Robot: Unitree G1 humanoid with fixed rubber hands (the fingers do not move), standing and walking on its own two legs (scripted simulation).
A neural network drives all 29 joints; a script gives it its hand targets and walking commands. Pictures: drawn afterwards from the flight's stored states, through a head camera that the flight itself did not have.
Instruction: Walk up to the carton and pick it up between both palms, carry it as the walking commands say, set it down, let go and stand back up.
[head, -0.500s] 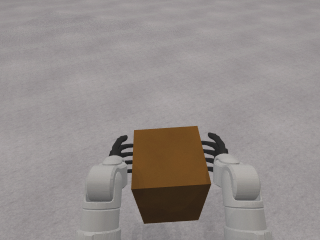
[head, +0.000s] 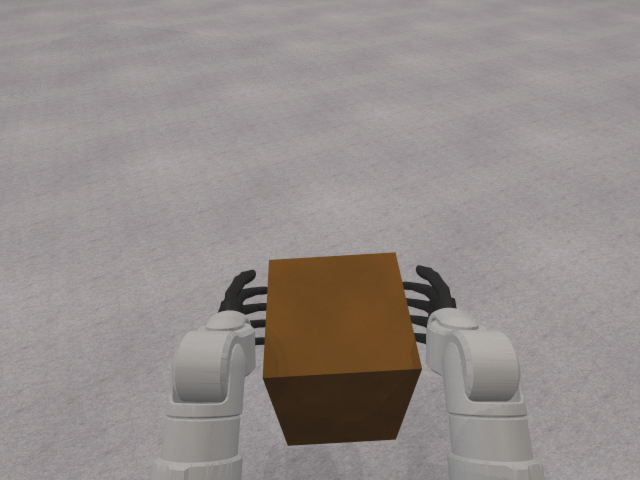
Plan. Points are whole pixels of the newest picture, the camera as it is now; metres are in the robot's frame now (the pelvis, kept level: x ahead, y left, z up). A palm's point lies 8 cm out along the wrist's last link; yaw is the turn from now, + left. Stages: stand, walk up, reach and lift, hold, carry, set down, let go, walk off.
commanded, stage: carry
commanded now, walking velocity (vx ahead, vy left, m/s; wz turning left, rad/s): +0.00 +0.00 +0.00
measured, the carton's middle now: (337, 356) +0.29 +0.00 +0.01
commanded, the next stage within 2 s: hold in 0.18 s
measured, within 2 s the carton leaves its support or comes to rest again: neither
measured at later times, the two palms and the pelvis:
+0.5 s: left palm (235, 333) +0.30 +0.13 +0.06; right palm (433, 339) +0.29 -0.12 +0.06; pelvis -0.01 +0.01 +0.01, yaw -4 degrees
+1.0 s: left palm (234, 340) +0.28 +0.12 +0.07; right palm (435, 351) +0.28 -0.12 +0.06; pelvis -0.04 +0.01 +0.00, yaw -1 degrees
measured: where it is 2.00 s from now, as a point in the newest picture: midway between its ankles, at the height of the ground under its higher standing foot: outside the picture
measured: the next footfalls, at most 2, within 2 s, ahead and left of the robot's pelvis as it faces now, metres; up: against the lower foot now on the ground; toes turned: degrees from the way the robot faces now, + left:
none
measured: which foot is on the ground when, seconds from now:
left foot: down 0.00-1.00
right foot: down 0.00-1.00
